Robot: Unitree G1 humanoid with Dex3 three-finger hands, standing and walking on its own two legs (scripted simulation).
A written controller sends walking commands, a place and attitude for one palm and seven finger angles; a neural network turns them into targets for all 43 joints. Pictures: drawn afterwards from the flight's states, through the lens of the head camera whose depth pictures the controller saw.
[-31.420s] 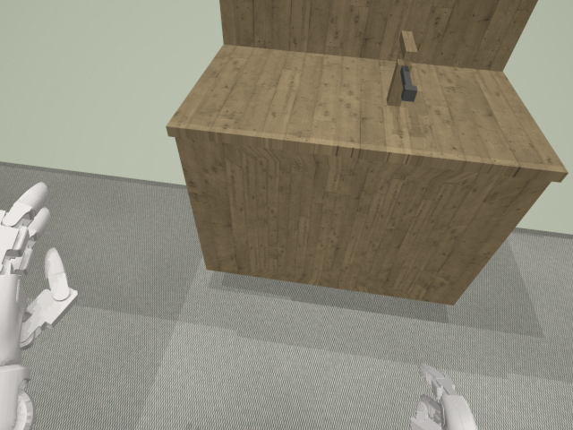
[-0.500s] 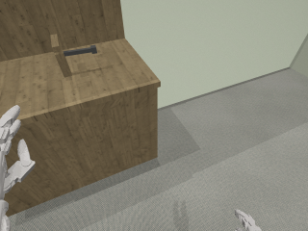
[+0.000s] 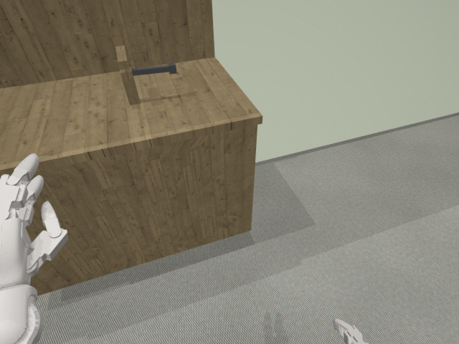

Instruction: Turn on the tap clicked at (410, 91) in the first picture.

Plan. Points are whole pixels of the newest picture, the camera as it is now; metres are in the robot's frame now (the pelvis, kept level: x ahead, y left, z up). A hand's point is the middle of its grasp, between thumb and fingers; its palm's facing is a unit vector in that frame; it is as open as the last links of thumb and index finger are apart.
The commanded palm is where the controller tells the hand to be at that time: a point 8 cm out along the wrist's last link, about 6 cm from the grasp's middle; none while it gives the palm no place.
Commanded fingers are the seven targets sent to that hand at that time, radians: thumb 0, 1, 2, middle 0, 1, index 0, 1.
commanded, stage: stop stepping back and stand still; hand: left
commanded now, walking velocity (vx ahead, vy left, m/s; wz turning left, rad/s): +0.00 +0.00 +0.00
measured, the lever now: (172, 68) +0.92 +0.27 +0.10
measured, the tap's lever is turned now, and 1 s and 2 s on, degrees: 84 84 84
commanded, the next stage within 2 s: stand and check the lever's angle in 0.04 s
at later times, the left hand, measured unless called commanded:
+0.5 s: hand (71, 221) +0.24 +0.25 +0.16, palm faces +0.36 -0.86 -0.36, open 7.4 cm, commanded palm +0.18 +0.29 +0.19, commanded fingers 0.00 0.90 0.90 -0.20 -0.30 -0.20 -0.30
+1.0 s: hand (47, 231) +0.22 +0.27 +0.16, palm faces +0.38 -0.86 -0.35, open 7.4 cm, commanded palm +0.16 +0.31 +0.19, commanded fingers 0.00 0.90 0.90 -0.20 -0.30 -0.20 -0.30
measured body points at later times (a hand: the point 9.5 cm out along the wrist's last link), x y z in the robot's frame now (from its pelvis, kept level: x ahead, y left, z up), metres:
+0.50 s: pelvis +0.01 +0.02 +0.01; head +0.03 +0.02 +0.46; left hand +0.21 +0.29 +0.18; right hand +0.19 -0.22 -0.07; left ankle +0.03 +0.13 -0.73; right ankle -0.01 -0.08 -0.73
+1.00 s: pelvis -0.01 +0.03 +0.01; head +0.00 +0.04 +0.46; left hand +0.19 +0.31 +0.18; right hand +0.16 -0.20 -0.07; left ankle +0.03 +0.13 -0.73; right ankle -0.01 -0.08 -0.73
